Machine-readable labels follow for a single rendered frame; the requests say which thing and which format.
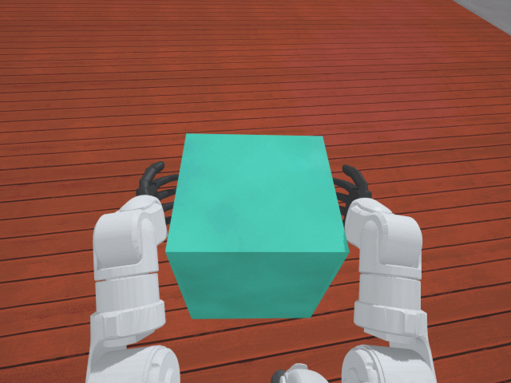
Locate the left robot forearm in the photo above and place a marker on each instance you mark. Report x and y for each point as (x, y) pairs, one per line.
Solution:
(124, 253)

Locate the right robot upper arm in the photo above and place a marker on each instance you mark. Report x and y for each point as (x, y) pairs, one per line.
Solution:
(380, 364)

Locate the robot left hand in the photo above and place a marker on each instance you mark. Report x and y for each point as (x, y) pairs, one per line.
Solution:
(148, 186)

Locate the left robot upper arm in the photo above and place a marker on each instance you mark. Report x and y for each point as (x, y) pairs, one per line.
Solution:
(150, 364)

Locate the robot right hand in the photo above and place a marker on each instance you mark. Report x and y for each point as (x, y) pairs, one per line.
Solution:
(361, 191)

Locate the carton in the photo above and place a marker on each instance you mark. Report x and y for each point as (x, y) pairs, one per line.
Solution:
(256, 230)

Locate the right robot forearm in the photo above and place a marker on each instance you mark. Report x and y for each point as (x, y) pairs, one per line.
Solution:
(390, 263)

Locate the robot right shin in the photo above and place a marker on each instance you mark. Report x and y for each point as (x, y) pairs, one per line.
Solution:
(297, 366)

